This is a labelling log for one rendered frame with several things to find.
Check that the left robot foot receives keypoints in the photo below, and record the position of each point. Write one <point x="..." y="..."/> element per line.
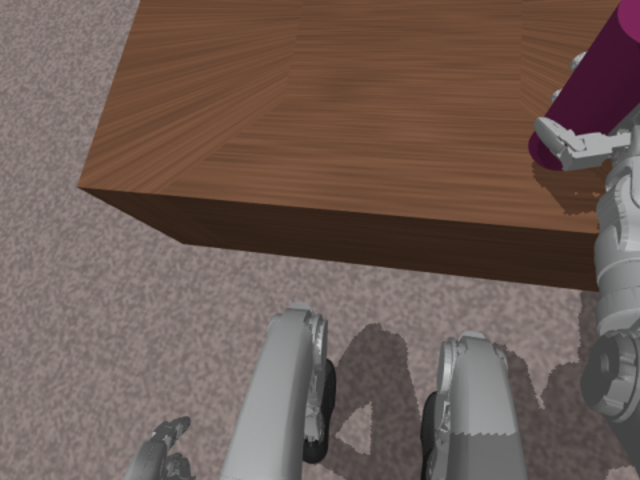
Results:
<point x="314" y="452"/>

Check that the right robot arm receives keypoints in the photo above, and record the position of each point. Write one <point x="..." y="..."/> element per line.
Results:
<point x="610" y="383"/>

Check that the right robot foot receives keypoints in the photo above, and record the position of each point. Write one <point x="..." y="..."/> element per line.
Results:
<point x="427" y="434"/>

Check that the right robot hand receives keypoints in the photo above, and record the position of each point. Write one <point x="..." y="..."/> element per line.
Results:
<point x="590" y="150"/>

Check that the bottle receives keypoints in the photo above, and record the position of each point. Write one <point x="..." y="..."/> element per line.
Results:
<point x="605" y="86"/>

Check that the left robot hand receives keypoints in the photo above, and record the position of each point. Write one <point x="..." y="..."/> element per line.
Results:
<point x="150" y="461"/>

